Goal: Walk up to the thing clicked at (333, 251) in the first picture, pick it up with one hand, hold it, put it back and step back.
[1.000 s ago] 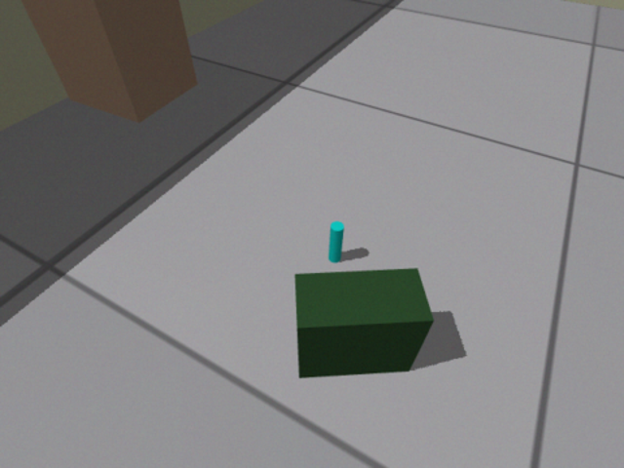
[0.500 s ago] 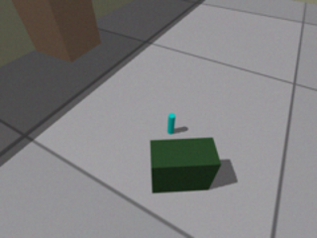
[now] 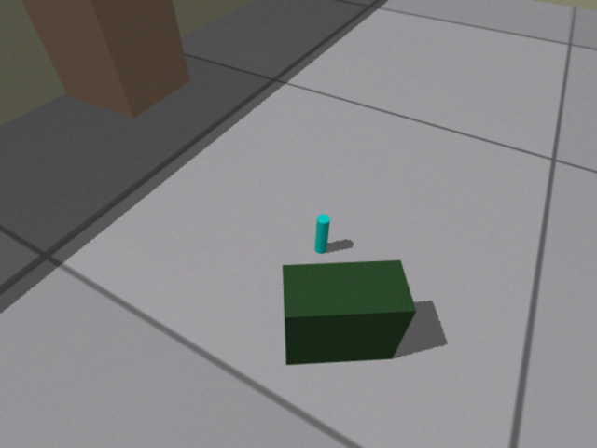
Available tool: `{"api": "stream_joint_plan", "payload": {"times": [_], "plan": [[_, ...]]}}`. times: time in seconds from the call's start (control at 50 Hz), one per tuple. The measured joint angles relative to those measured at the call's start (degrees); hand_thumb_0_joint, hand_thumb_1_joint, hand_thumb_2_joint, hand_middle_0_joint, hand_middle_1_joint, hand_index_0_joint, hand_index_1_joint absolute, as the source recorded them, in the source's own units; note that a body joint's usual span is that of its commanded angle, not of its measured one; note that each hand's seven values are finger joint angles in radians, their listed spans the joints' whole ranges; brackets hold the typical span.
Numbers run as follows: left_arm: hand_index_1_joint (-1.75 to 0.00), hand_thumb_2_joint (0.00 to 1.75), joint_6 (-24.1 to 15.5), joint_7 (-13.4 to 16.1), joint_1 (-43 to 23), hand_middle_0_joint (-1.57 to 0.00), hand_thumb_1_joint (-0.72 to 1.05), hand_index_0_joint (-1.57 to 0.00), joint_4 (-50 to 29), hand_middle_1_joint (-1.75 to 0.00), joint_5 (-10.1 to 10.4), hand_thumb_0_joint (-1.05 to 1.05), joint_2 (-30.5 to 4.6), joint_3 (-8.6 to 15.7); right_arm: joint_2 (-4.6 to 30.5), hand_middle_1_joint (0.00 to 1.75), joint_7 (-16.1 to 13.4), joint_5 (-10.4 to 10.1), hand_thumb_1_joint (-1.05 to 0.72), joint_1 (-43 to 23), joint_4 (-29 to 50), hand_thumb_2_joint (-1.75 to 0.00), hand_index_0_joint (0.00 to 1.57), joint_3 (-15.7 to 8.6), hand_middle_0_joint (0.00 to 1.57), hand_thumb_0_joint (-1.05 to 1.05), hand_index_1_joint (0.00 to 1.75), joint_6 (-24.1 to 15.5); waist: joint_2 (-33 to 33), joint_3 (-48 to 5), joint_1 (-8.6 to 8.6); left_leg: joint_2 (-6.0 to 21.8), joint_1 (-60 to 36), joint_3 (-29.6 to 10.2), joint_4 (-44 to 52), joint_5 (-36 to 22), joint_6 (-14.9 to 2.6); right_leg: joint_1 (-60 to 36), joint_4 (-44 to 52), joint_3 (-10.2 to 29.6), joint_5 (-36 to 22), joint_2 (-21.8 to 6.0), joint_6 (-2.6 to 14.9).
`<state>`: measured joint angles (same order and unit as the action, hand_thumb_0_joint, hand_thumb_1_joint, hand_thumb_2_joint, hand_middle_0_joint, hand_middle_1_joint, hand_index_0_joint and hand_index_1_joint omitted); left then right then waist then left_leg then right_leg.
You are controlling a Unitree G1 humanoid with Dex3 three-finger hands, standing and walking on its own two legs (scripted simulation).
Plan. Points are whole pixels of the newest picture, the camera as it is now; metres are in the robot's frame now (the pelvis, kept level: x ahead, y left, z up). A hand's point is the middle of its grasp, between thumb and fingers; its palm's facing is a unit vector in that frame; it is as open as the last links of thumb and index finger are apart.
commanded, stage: stand
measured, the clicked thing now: (322, 234) +1.05 -0.07 -0.69
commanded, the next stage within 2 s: walk up in 0.12 s
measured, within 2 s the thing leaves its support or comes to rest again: neither
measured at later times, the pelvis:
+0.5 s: pelvis -0.02 -0.05 -0.01, yaw +20 degrees
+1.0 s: pelvis +0.00 -0.07 -0.04, yaw +42 degrees
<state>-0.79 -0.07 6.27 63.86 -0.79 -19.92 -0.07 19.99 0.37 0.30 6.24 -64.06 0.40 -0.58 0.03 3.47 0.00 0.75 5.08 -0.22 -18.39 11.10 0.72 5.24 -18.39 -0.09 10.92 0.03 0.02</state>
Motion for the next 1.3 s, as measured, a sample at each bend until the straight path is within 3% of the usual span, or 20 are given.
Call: {"api": "stream_joint_plan", "payload": {"times": [0.14,0.2,0.28,0.34,0.36,0.42,0.5,0.62,0.72,0.74,0.82,0.94,0.98,1.0,1.02,1.06,1.14,1.24,1.3], "plan": [[-0.30,0.90,0.52,-0.40,-0.17,-0.20,0.91,-0.20,-0.42,-0.30,-0.10,0.01,-0.09,0.53,-0.03,0.30,0.14,-0.06,-0.90,0.78,0.93,-0.90,0.21,-0.34,0.21,0.01,0.30,0.18,0.10,0.15,-0.30,-0.31,0.87,-0.64,-0.74,0.12,-0.14,0.62,-0.80,-0.64,0.42,-0.31,-0.04],[-0.30,0.90,1.89,-0.79,-2.48,-0.20,0.90,-0.20,-4.43,-0.30,-0.08,0.01,-1.22,2.61,-0.28,0.30,0.34,-0.13,-0.90,3.60,4.92,-0.90,0.21,-1.64,0.21,0.01,0.30,0.09,1.51,1.94,-0.61,-1.98,4.14,-3.61,-4.21,0.66,-0.30,4.04,-7.43,-2.78,3.89,-1.64,0.35],[-0.30,0.90,2.62,-1.29,-4.81,-0.20,0.91,-0.20,-10.46,-0.30,-0.31,0.01,-2.22,4.19,0.07,0.30,-0.20,1.09,-0.90,7.04,8.65,-0.90,0.21,-3.56,0.21,0.01,0.30,0.86,1.40,3.20,-1.55,-3.41,8.38,-9.61,-6.19,-0.26,0.46,9.04,-19.67,1.34,14.82,1.21,1.58],[-0.30,0.90,1.77,-1.51,-4.57,-0.20,0.91,-0.20,-14.39,-0.30,-0.37,0.01,-2.32,4.43,1.78,0.30,-0.61,1.37,-0.90,8.36,11.12,-0.90,0.21,-4.51,0.21,0.01,0.30,1.60,0.40,3.46,-0.75,-4.21,11.79,-12.33,-9.26,0.24,1.54,8.32,-14.32,2.76,12.23,1.03,1.94],[-0.30,0.90,1.33,-1.38,-4.13,-0.20,0.91,-0.20,-15.31,-0.30,-0.68,0.00,-2.36,4.68,2.46,0.30,-0.60,1.20,-0.90,8.08,11.85,-0.90,0.21,-4.73,0.21,0.01,0.30,2.04,0.02,3.89,-0.44,-4.32,13.59,-12.20,-13.04,1.70,1.01,8.22,-12.99,2.20,6.99,0.90,1.78],[-0.30,0.90,2.12,-1.50,-2.86,-0.20,0.91,-0.20,-16.57,-0.30,-1.50,0.00,-1.96,4.64,3.41,0.30,-0.71,1.77,-0.90,7.58,14.32,-0.90,0.21,-5.35,0.21,0.01,0.30,3.53,-0.63,4.95,-1.23,-4.06,19.63,-7.11,-29.87,11.98,0.96,7.47,-14.36,-1.24,8.12,0.04,2.39],[-0.30,0.90,1.92,-1.25,-0.26,-0.20,0.91,-0.20,-17.65,-0.30,-1.47,0.01,-1.24,3.74,4.84,0.30,1.08,2.63,-0.90,7.56,17.98,-0.90,0.21,-5.65,0.21,0.01,0.30,3.10,-0.25,4.92,-1.20,-2.28,22.98,-2.65,-40.53,10.77,0.31,5.83,-12.34,-4.06,7.92,-1.92,2.31],[-0.30,0.90,0.78,-1.62,3.91,-0.20,0.90,-0.20,-20.88,-0.30,-1.64,0.01,-2.01,3.43,4.88,0.30,2.38,1.80,-0.90,7.33,20.13,-0.90,0.20,-5.41,0.20,0.01,0.29,3.30,0.99,5.50,0.36,1.06,19.82,-0.51,-32.69,11.48,-0.26,4.99,-15.29,-9.19,10.85,-3.81,2.35],[-0.30,0.90,1.50,-2.00,7.38,-0.20,0.90,-0.20,-21.90,-0.30,-1.04,0.01,-4.43,3.77,4.02,0.30,2.07,1.36,-0.90,7.84,21.65,-0.90,0.21,-5.08,0.20,0.01,0.30,1.52,3.38,4.61,1.82,-0.22,13.49,2.40,-19.44,6.76,-1.84,7.43,-24.42,-12.33,16.79,-7.17,1.18],[-0.30,0.90,1.79,-1.83,7.60,-0.20,0.90,-0.20,-21.63,-0.30,-0.75,0.01,-5.03,4.12,3.52,0.30,1.77,1.57,-0.90,7.65,22.04,-0.90,0.21,-5.11,0.20,0.01,0.30,0.97,4.77,5.04,2.01,-1.49,13.52,2.58,-19.97,6.72,-1.41,9.31,-29.06,-11.03,17.35,-8.57,1.01],[-0.30,0.90,3.25,-1.27,7.36,-0.20,0.91,-0.20,-20.18,-0.30,-0.17,0.01,-5.25,4.11,2.77,0.30,0.73,0.89,-0.90,8.21,23.61,-0.90,0.21,-3.91,0.21,0.01,0.30,0.29,4.19,5.51,1.33,-2.38,14.57,-1.32,-22.20,7.39,-1.26,16.55,-43.77,-2.74,22.06,-4.62,0.10],[-0.30,0.90,1.58,-0.96,8.98,-0.20,0.91,-0.20,-20.19,-0.30,0.14,0.01,-4.57,3.99,3.38,0.30,0.62,1.63,-0.90,8.69,25.74,-0.90,0.21,-3.36,0.21,0.01,0.30,1.32,0.97,3.96,0.61,-2.77,16.28,-6.88,-22.53,6.55,-0.01,17.63,-33.50,-0.77,19.52,-3.46,0.19],[-0.30,0.90,0.74,-0.38,9.58,-0.20,0.91,-0.20,-20.46,-0.30,0.09,0.01,-4.42,4.07,3.87,0.30,0.83,1.74,-0.90,8.61,26.43,-0.90,0.21,-3.63,0.21,0.01,0.30,2.03,-0.50,3.55,0.57,-2.97,17.78,-8.78,-24.69,7.26,0.55,15.41,-26.51,-1.19,14.90,-2.39,0.67],[-0.30,0.90,0.14,-0.04,9.90,-0.20,0.91,-0.20,-20.63,-0.30,-0.21,0.01,-4.21,4.13,4.22,0.30,0.79,1.56,-0.90,8.41,26.51,-0.90,0.21,-3.87,0.21,0.01,0.30,2.52,-1.55,3.38,0.79,-2.96,18.82,-9.77,-26.58,7.93,0.14,14.78,-24.43,-1.87,10.16,-1.91,0.24],[-0.30,0.90,-0.34,0.21,10.20,-0.20,0.91,-0.20,-20.74,-0.30,-0.76,0.01,-3.95,4.08,4.36,0.30,0.61,1.47,-0.90,7.96,26.14,-0.90,0.21,-4.24,0.21,0.01,0.30,3.11,-2.39,3.32,0.94,-3.66,20.02,-10.78,-29.70,11.17,-0.47,14.88,-25.03,-2.74,9.64,-1.97,-0.17],[-0.30,0.90,-0.52,0.37,10.45,-0.20,0.90,-0.20,-20.37,-0.30,-1.27,0.01,-3.86,3.55,4.19,0.30,0.17,1.58,-0.90,7.24,25.02,-0.90,0.21,-4.59,0.21,0.01,0.30,4.17,-2.21,3.08,1.57,-5.86,23.19,-9.52,-40.03,17.76,-0.70,14.66,-25.59,-3.48,10.51,-3.64,-0.16],[-0.30,0.89,-1.05,0.77,10.70,-0.20,0.90,-0.20,-19.35,-0.30,-1.48,0.01,-2.82,3.14,5.60,0.30,1.70,1.24,-0.90,7.33,23.95,-0.90,0.21,-5.38,0.21,0.01,0.30,4.14,-3.48,2.97,2.05,-4.54,25.97,-5.87,-50.29,14.30,0.09,11.88,-20.77,-5.57,8.54,-6.08,-0.29],[-0.30,0.89,-2.00,0.41,11.88,-0.21,0.90,-0.20,-20.59,-0.30,-2.10,0.01,-4.59,3.80,5.99,0.30,3.08,0.90,-0.90,7.98,21.78,-0.90,0.21,-5.59,0.21,0.01,0.30,3.73,-2.82,3.25,2.31,-0.54,21.81,-3.29,-38.82,14.40,0.61,10.80,-18.94,-8.18,7.80,-8.63,-0.97],[-0.30,0.90,-1.65,0.08,12.18,-0.20,0.90,-0.20,-21.32,-0.30,-1.88,0.01,-6.51,4.23,5.54,0.30,2.96,0.64,-0.90,7.95,20.19,-0.90,0.21,-5.19,0.21,0.01,0.30,3.12,-1.21,3.48,2.70,0.12,17.35,-1.50,-28.12,13.86,0.08,11.77,-21.71,-9.12,9.29,-10.51,-1.81]]}}
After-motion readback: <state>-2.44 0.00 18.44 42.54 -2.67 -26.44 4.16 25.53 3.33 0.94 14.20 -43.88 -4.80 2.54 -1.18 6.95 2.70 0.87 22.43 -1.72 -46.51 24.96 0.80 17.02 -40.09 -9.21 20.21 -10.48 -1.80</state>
